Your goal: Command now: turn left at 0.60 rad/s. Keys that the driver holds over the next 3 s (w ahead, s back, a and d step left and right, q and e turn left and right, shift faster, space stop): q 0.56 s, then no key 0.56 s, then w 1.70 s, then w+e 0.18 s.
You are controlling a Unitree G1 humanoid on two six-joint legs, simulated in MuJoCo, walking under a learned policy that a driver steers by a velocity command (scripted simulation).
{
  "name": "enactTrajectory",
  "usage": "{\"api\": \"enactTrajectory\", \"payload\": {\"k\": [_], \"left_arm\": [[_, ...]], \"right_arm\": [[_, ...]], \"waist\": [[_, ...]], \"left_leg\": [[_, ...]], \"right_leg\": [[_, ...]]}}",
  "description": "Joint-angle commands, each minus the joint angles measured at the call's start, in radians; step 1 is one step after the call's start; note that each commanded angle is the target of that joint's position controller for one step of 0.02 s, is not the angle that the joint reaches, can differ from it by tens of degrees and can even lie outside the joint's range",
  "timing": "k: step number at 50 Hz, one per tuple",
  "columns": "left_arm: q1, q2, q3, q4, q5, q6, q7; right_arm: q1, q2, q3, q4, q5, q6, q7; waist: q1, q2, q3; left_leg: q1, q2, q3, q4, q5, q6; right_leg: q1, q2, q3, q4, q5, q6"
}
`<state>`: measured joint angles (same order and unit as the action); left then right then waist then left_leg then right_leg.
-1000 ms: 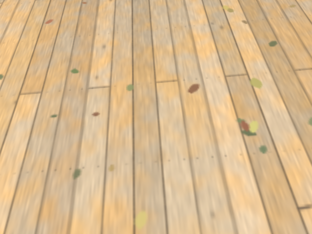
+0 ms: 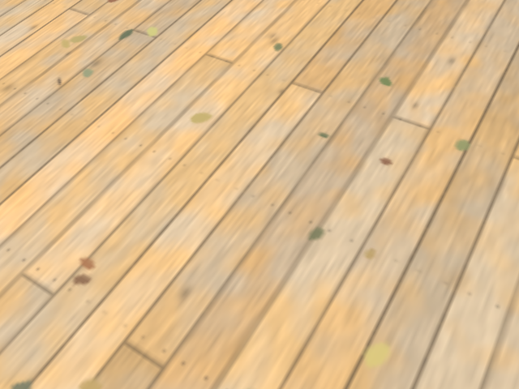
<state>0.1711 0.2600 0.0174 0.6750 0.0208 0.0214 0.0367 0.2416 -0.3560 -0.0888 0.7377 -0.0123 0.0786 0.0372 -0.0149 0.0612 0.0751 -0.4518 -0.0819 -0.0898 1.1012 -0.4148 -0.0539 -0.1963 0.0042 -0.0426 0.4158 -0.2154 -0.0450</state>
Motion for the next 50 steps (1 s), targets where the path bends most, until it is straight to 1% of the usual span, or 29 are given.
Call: {"api": "enactTrajectory", "payload": {"k": [1, 5, 8, 9, 10, 11, 12, 13, 14, 15, 16, 17, 18, 19, 20, 22, 28, 33, 37, 39, 40, 41, 42, 43, 44, 45, 46, 47, 50], "left_arm": [[0.051, 0.163, 0.051, -0.035, 0.002, -0.014, 0.003], [0.046, 0.181, 0.062, -0.025, 0.006, -0.016, -0.011], [0.042, 0.203, 0.071, -0.017, 0.009, -0.013, -0.023], [0.042, 0.21, 0.074, -0.013, 0.007, -0.011, -0.026], [0.033, 0.215, 0.075, -0.011, 0.0, -0.007, -0.028], [0.027, 0.213, 0.076, -0.007, -0.01, -0.003, -0.028], [0.068, 0.196, 0.074, 0.004, -0.008, 0.0, -0.031], [0.117, 0.102, 0.051, -0.027, 0.014, 0.01, -0.037], [-0.004, 0.122, 0.046, -0.08, 0.01, 0.028, -0.018], [-0.021, 0.149, 0.054, -0.07, 0.002, 0.037, -0.014], [-0.01, 0.153, 0.057, -0.052, -0.01, 0.035, -0.018], [0.008, 0.163, 0.062, -0.034, -0.011, 0.027, -0.023], [0.029, 0.172, 0.066, -0.022, 0.001, 0.026, -0.027], [0.048, 0.171, 0.066, -0.01, 0.007, 0.027, -0.031], [0.052, 0.166, 0.066, -0.008, 0.006, 0.029, -0.034], [0.039, 0.153, 0.063, -0.011, 0.002, 0.036, -0.034], [-0.021, 0.147, 0.061, -0.03, 0.001, 0.039, -0.022], [-0.03, 0.133, 0.051, -0.027, -0.008, 0.031, -0.018], [-0.008, 0.127, 0.042, -0.022, -0.02, 0.024, -0.013], [0.049, 0.109, 0.035, 0.0, -0.02, 0.015, -0.007], [0.077, 0.1, 0.03, 0.012, -0.012, 0.006, 0.0], [0.056, 0.144, 0.031, 0.003, 0.006, -0.006, 0.009], [-0.019, 0.222, 0.038, -0.027, 0.004, -0.011, 0.004], [0.018, 0.204, 0.039, -0.002, -0.001, -0.01, -0.004], [0.004, 0.155, 0.022, 0.005, -0.006, -0.016, -0.011], [-0.028, 0.125, 0.013, 0.009, -0.008, -0.019, -0.014], [-0.041, 0.119, 0.009, 0.011, -0.005, -0.021, -0.011], [-0.037, 0.119, 0.008, 0.021, -0.004, -0.023, -0.008], [0.007, 0.125, 0.009, 0.054, -0.004, -0.021, -0.012]], "right_arm": [[-0.032, -0.059, -0.009, -0.073, 0.002, -0.002, 0.007], [-0.068, -0.029, 0.007, -0.092, 0.006, 0.001, 0.015], [-0.068, -0.031, 0.012, -0.104, 0.014, -0.004, 0.013], [-0.062, -0.031, 0.012, -0.106, 0.016, -0.007, 0.013], [-0.041, -0.026, 0.013, -0.101, 0.013, -0.012, 0.011], [-0.009, -0.025, 0.014, -0.091, 0.003, -0.022, 0.004], [0.012, -0.062, 0.006, -0.085, -0.014, -0.035, -0.008], [0.013, -0.174, -0.011, -0.108, -0.018, -0.049, -0.019], [0.085, -0.252, -0.041, -0.103, -0.002, -0.05, -0.017], [0.082, -0.193, -0.029, -0.087, 0.003, -0.048, -0.017], [0.014, -0.141, -0.012, -0.092, 0.008, -0.045, -0.022], [-0.044, -0.115, -0.004, -0.1, 0.006, -0.041, -0.026], [-0.056, -0.104, -0.001, -0.105, 0.011, -0.042, -0.034], [-0.05, -0.094, 0.004, -0.103, 0.013, -0.044, -0.035], [-0.035, -0.096, 0.003, -0.098, 0.013, -0.047, -0.034], [-0.008, -0.107, -0.003, -0.088, 0.013, -0.052, -0.033], [0.051, -0.123, -0.012, -0.072, 0.0, -0.049, -0.036], [0.05, -0.108, -0.004, -0.061, -0.013, -0.051, -0.039], [0.02, -0.1, 0.004, -0.046, -0.016, -0.046, -0.04], [-0.011, -0.086, 0.012, -0.035, -0.006, -0.042, -0.046], [-0.019, -0.066, 0.021, -0.031, 0.004, -0.044, -0.051], [0.021, -0.014, 0.037, -0.027, 0.005, -0.05, -0.052], [0.082, -0.002, 0.039, -0.025, 0.01, -0.052, -0.054], [0.049, -0.074, 0.019, -0.007, -0.008, -0.043, -0.06], [0.036, -0.074, 0.015, 0.0, -0.006, -0.039, -0.056], [0.033, -0.055, 0.018, 0.017, -0.003, -0.036, -0.051], [0.036, -0.042, 0.021, 0.03, -0.002, -0.033, -0.044], [0.044, -0.032, 0.025, 0.042, -0.004, -0.031, -0.039], [0.015, 0.0, 0.043, 0.071, 0.002, -0.027, -0.04]], "waist": [[0.043, -0.208, -0.083], [0.046, -0.226, -0.093], [0.043, -0.253, -0.11], [0.038, -0.255, -0.115], [0.018, -0.242, -0.119], [-0.009, -0.21, -0.124], [-0.021, -0.094, -0.128], [0.025, 0.202, -0.132], [-0.064, 0.2, -0.112], [-0.046, 0.087, -0.08], [-0.012, 0.06, -0.04], [0.015, 0.051, -0.038], [0.018, 0.072, -0.053], [0.022, 0.069, -0.084], [0.021, 0.052, -0.102], [0.012, 0.036, -0.105], [-0.019, 0.054, -0.086], [-0.022, 0.049, -0.105], [-0.007, 0.058, -0.108], [0.034, 0.046, -0.105], [0.054, 0.021, -0.103], [0.023, -0.108, -0.115], [-0.024, -0.247, -0.1], [0.02, -0.219, -0.101], [0.005, -0.181, -0.07], [-0.007, -0.172, -0.047], [-0.013, -0.201, -0.05], [-0.014, -0.218, -0.054], [0.011, -0.207, -0.078]], "left_leg": [[-0.101, 0.023, 0.037, -0.053, -0.016, -0.014], [0.013, 0.055, 0.088, -0.232, -0.049, 0.008], [0.121, 0.049, 0.136, -0.358, -0.056, 0.035], [0.148, 0.047, 0.146, -0.412, -0.04, 0.046], [0.199, 0.04, 0.157, -0.505, 0.018, 0.059], [0.283, 0.029, 0.159, -0.644, 0.128, 0.074], [0.384, 0.075, 0.04, -0.774, 0.214, 0.091], [0.498, 0.379, -0.359, -0.819, 0.465, 0.152], [0.385, 0.468, -0.454, -0.784, 0.703, 0.309], [0.389, 0.412, -0.371, -0.778, 0.676, 0.325], [0.35, 0.345, -0.293, -0.786, 0.619, 0.299], [0.349, 0.281, -0.245, -0.79, 0.577, 0.261], [0.363, 0.25, -0.221, -0.786, 0.618, 0.253], [0.377, 0.234, -0.208, -0.779, 0.657, 0.25], [0.388, 0.232, -0.21, -0.774, 0.67, 0.25], [0.404, 0.229, -0.233, -0.775, 0.641, 0.253], [0.404, 0.229, -0.347, -0.777, 0.491, 0.278], [0.35, 0.228, -0.366, -0.75, 0.542, 0.281], [0.291, 0.216, -0.389, -0.724, 0.602, 0.258], [0.25, 0.187, -0.392, -0.698, 0.571, 0.218], [0.196, 0.157, -0.38, -0.679, 0.464, 0.172], [0.134, 0.093, -0.304, -0.592, 0.262, 0.114], [0.054, -0.062, -0.139, -0.497, -0.015, 0.08], [0.125, -0.044, -0.086, -0.363, -0.136, 0.072], [0.135, -0.03, -0.09, -0.307, -0.109, 0.065], [0.144, -0.018, -0.085, -0.285, -0.065, 0.054], [0.149, -0.016, -0.071, -0.277, -0.034, 0.045], [0.147, -0.011, -0.056, -0.291, -0.025, 0.034], [0.176, 0.012, 0.01, -0.43, -0.028, 0.018]], "right_leg": [[0.184, -0.255, 0.165, -0.096, 0.371, -0.171], [0.143, -0.278, 0.111, -0.074, 0.369, -0.167], [0.101, -0.289, 0.075, -0.031, 0.414, -0.153], [0.096, -0.294, 0.069, -0.009, 0.416, -0.143], [0.075, -0.289, 0.048, 0.03, 0.398, -0.122], [0.024, -0.274, 0.01, 0.096, 0.333, -0.08], [-0.079, -0.235, -0.043, 0.226, 0.18, -0.014], [-0.324, -0.114, -0.126, 0.503, -0.364, 0.065], [-0.401, -0.013, 0.004, 0.612, -0.443, 0.075], [-0.414, -0.045, 0.059, 0.681, -0.377, 0.073], [-0.407, -0.055, 0.076, 0.679, -0.287, 0.069], [-0.394, -0.061, 0.081, 0.655, -0.22, 0.07], [-0.383, -0.053, 0.069, 0.668, -0.18, 0.076], [-0.366, -0.045, 0.069, 0.683, -0.157, 0.082], [-0.363, -0.039, 0.07, 0.686, -0.146, 0.087], [-0.381, -0.034, 0.076, 0.662, -0.135, 0.093], [-0.402, -0.014, 0.097, 0.525, -0.162, 0.093], [-0.289, 0.003, 0.088, 0.427, -0.182, 0.068], [-0.139, 0.026, 0.076, 0.285, -0.201, 0.04], [-0.007, 0.03, 0.071, 0.078, -0.103, 0.023], [0.098, 0.003, 0.092, -0.083, 0.021, 0.012], [0.167, -0.152, 0.25, -0.165, 0.028, -0.011], [0.146, -0.334, 0.464, -0.19, 0.203, -0.099], [0.029, -0.369, 0.469, -0.162, 0.244, -0.198], [-0.004, -0.325, 0.425, -0.167, 0.231, -0.204], [-0.025, -0.27, 0.355, -0.167, 0.199, -0.176], [-0.014, -0.225, 0.304, -0.158, 0.213, -0.148], [0.009, -0.202, 0.273, -0.141, 0.27, -0.138], [0.077, -0.178, 0.241, -0.093, 0.358, -0.132]]}}
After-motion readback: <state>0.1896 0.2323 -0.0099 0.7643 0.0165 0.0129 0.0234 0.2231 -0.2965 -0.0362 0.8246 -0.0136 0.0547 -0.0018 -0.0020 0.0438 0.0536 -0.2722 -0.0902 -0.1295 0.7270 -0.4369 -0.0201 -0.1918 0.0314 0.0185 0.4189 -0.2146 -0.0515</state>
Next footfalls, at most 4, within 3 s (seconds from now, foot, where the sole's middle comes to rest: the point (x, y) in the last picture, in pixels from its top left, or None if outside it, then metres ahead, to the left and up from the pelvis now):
0.24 left None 0.01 0.12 -0.78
0.82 right None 0.11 -0.04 -0.78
1.12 left None -0.04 0.13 -0.78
1.82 left None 0.33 0.27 -0.78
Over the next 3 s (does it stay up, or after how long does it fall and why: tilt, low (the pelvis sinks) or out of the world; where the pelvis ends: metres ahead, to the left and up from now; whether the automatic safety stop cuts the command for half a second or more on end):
stays up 0.79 0.41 -0.02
